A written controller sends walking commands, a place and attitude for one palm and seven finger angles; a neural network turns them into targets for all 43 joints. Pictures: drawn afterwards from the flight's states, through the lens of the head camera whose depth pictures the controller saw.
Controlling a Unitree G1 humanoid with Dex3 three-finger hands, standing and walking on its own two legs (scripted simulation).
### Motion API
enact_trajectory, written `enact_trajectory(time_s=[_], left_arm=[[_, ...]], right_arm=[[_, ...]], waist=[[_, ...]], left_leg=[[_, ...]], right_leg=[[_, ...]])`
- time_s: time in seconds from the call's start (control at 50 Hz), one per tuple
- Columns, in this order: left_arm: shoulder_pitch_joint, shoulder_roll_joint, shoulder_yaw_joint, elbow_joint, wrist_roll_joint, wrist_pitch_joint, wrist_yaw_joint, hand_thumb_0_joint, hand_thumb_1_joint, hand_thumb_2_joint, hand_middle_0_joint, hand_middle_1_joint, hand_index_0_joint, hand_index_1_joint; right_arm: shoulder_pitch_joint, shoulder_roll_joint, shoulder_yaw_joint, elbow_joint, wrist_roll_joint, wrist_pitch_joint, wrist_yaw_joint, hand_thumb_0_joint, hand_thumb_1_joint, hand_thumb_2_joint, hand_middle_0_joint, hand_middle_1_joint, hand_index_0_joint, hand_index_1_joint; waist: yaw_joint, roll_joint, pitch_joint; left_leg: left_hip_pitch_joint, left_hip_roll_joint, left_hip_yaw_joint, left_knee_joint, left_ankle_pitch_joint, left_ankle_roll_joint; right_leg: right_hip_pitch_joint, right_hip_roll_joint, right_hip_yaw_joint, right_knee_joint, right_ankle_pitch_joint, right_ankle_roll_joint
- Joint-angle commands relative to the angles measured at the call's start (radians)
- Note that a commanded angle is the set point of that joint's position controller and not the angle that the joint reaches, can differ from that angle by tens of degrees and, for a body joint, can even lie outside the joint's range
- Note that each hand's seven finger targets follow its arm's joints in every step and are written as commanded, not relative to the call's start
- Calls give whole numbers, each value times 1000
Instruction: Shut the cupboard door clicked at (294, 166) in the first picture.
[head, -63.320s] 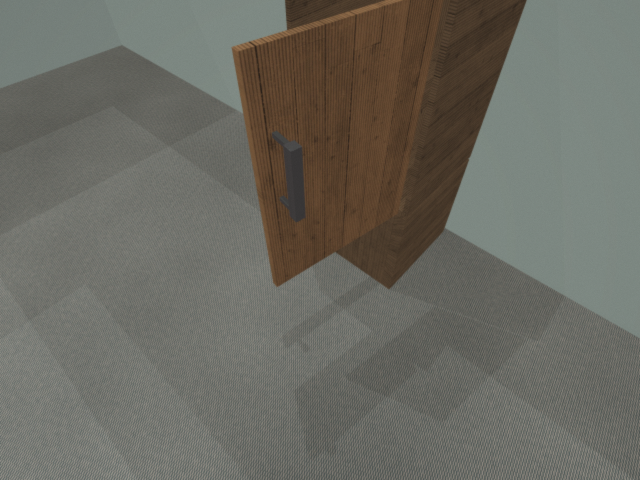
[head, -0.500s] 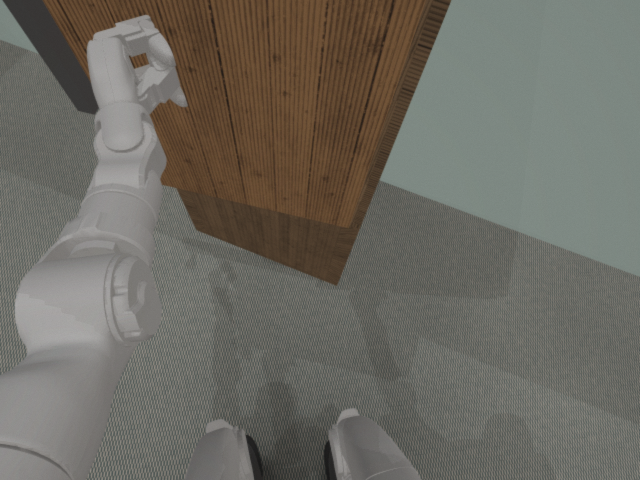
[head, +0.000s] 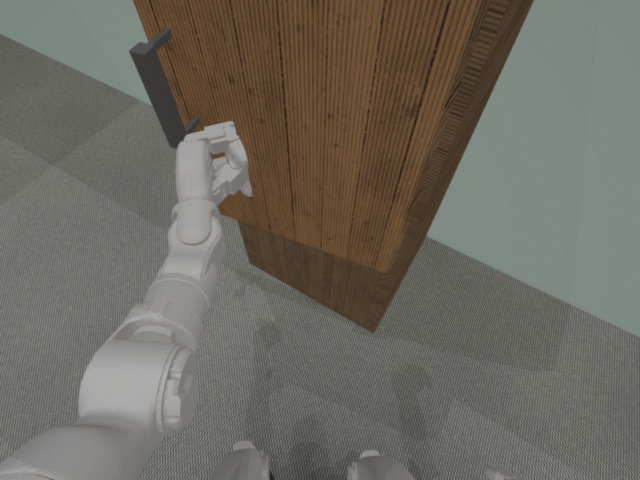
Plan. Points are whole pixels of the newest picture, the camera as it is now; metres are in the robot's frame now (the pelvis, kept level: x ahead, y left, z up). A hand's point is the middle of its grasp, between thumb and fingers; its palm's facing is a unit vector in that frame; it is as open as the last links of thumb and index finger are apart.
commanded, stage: draw the hand back to the body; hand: left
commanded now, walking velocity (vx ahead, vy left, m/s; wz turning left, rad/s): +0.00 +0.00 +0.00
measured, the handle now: (171, 93) +0.65 +0.19 +0.08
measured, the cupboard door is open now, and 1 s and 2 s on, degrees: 9 9 9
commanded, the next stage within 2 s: step back with the hand held close in 1.60 s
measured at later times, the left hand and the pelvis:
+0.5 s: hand (159, 214) +0.38 +0.14 +0.14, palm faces +0.04 -1.00 -0.03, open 3.1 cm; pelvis +0.00 +0.01 +0.04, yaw -1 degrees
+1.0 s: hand out of the picture +0.26 +0.25 +0.19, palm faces +0.31 -0.90 -0.30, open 4.4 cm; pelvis +0.01 +0.03 +0.07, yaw +0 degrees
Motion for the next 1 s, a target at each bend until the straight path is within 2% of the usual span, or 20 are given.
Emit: enact_trajectory(time_s=[0.0,0.04,0.06,0.08,0.12,0.16,0.2,0.32,0.34,0.36,0.44,0.5,0.52,0.58,0.66,0.7,0.76,0.84,0.92,0.98], left_arm=[[-562,158,10,-145,-13,-67,-12,0,900,900,-1300,-1500,-1300,-1500],[-450,241,87,-169,-25,-61,-30,0,900,900,-1300,-1500,-1300,-1500],[-400,263,108,-194,-27,-63,-43,0,900,900,-1300,-1500,-1300,-1500],[-366,231,83,-235,-35,-61,-58,0,900,900,-1300,-1500,-1300,-1500],[-266,259,105,-282,-48,-43,-83,0,900,900,-1300,-1500,-1300,-1500],[-176,249,103,-380,-75,-24,-107,0,900,900,-1300,-1500,-1300,-1500],[-114,214,69,-471,-104,-1,-129,0,900,900,-1300,-1500,-1300,-1500],[8,159,-16,-715,-144,36,-160,0,900,900,-1300,-1500,-1300,-1500],[43,172,-6,-752,-150,43,-163,0,900,900,-1300,-1500,-1300,-1500],[89,202,11,-789,-150,50,-165,0,900,900,-1300,-1500,-1300,-1500],[238,197,5,-850,-174,112,-192,0,900,900,-1245,-1440,-1245,-1440],[311,195,4,-963,-193,149,-207,0,900,900,-1163,-1350,-1163,-1350],[380,250,-53,-1033,-99,171,-164,0,900,900,-1135,-1320,-1135,-1320],[471,247,-45,-1098,-85,234,-118,0,900,900,-1053,-1230,-1053,-1230],[565,263,-27,-1176,-70,283,-98,0,900,900,-943,-1110,-943,-1110],[577,247,-39,-1257,-66,294,-91,0,900,900,-887,-1050,-887,-1050],[699,266,-11,-1315,-64,319,-84,0,900,900,-805,-960,-805,-960],[768,275,18,-1431,-59,326,-74,0,900,900,-695,-840,-695,-840],[894,310,86,-1502,-58,333,-65,0,900,900,-585,-720,-585,-720],[991,329,129,-1561,-60,332,-61,0,900,900,-502,-630,-502,-630]], right_arm=[[185,-138,-44,-19,2,-22,-15,0,-900,-900,200,300,200,300],[176,-143,-39,-49,5,-17,-16,0,-900,-900,200,300,200,300],[177,-142,-37,-64,7,-14,-17,0,-900,-900,200,300,200,300],[166,-135,-34,-81,13,-13,-14,0,-900,-900,200,300,200,300],[161,-135,-34,-105,24,-4,-19,0,-900,-900,200,300,200,300],[150,-136,-35,-132,33,-2,-23,0,-900,-900,200,300,200,300],[125,-131,-35,-146,50,-2,-30,0,-900,-900,200,300,200,300],[58,-125,-32,-143,74,-35,-56,0,-900,-900,200,300,200,300],[47,-126,-32,-144,75,-41,-59,0,-900,-900,200,300,200,300],[33,-128,-30,-146,77,-46,-64,0,-900,-900,200,300,200,300],[-39,-123,-13,-166,89,-60,-75,0,-900,-900,200,300,200,300],[-91,-118,-5,-193,96,-72,-81,0,-900,-900,200,300,200,300],[-129,-94,-6,-207,92,-43,-101,0,-900,-900,200,300,200,300],[-176,-92,11,-218,93,-16,-131,0,-900,-900,200,300,200,300],[-210,-90,25,-222,88,-10,-148,0,-900,-900,200,300,200,300],[-219,-81,36,-229,84,-17,-148,0,-900,-900,200,300,200,300],[-225,-87,39,-229,72,-28,-147,0,-900,-900,200,300,200,300],[-241,-79,48,-235,64,-43,-143,0,-900,-900,200,300,200,300],[-246,-78,46,-233,55,-52,-139,0,-900,-900,200,300,200,300],[-251,-77,45,-231,53,-61,-135,0,-900,-900,200,300,200,300]], waist=[[-83,-73,-383],[-19,-59,-457],[12,-16,-491],[19,-12,-504],[40,-64,-474],[57,-92,-474],[54,-123,-412],[55,-54,-292],[62,-51,-291],[77,-1,-291],[99,-35,-199],[116,-29,-195],[117,-79,-183],[116,-66,-89],[125,-48,-32],[124,26,-36],[136,-16,-30],[142,42,-4],[155,15,-6],[164,41,1]], left_leg=[[296,-68,-22,-24,204,54],[282,-75,-11,-45,219,52],[315,-76,-8,-58,253,49],[334,-77,-1,-66,267,50],[322,-75,11,-93,268,52],[343,-78,18,-124,287,56],[368,-75,25,-158,261,58],[510,-65,18,-237,230,61],[532,-64,18,-244,232,63],[553,-65,20,-253,239,61],[559,-64,19,-303,213,59],[611,-62,14,-330,230,58],[656,-61,12,-379,230,55],[698,-57,13,-440,228,59],[778,-50,6,-509,247,60],[828,-48,-3,-541,265,52],[857,-42,-8,-571,302,53],[878,-41,-19,-601,308,42],[879,-40,-19,-604,344,41],[867,-40,-16,-602,360,39]], right_leg=[[79,11,100,-168,487,69],[188,6,116,-167,529,66],[217,8,109,-159,554,58],[237,9,107,-165,575,60],[303,12,109,-189,607,64],[372,13,108,-210,663,67],[381,12,105,-253,656,77],[343,20,78,-337,504,65],[349,20,78,-347,496,65],[358,20,79,-351,489,62],[377,13,71,-388,437,56],[404,11,60,-398,442,51],[432,-19,108,-465,455,60],[468,-21,93,-526,420,56],[507,-11,75,-590,398,46],[534,-9,63,-601,401,37],[576,-3,57,-631,430,38],[599,-2,46,-649,420,31],[631,-4,42,-654,452,34],[649,-10,43,-655,462,34]])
